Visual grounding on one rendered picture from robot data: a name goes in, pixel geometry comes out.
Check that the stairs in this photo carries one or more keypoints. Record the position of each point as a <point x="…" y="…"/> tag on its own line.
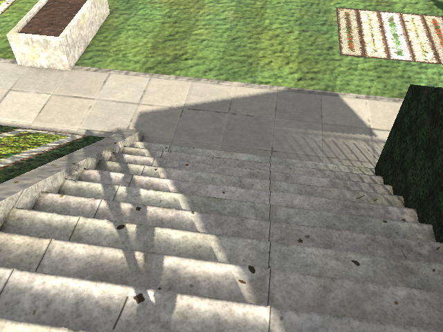
<point x="165" y="238"/>

